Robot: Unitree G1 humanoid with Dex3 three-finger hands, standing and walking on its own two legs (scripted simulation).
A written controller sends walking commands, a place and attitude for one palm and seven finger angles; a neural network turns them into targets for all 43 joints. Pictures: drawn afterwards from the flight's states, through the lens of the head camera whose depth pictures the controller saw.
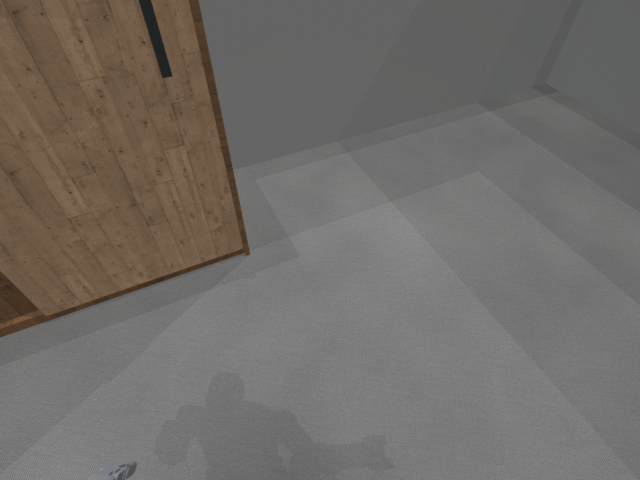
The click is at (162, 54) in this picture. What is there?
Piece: wardrobe's sliding door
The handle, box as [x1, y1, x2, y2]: [139, 0, 171, 77]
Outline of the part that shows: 139,0 162,76 171,76 150,0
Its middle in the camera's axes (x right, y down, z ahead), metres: -0.38 -0.52 +0.83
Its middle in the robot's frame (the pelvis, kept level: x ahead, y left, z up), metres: +0.97 +0.45 +0.20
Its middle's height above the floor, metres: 0.97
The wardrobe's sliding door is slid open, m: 0.00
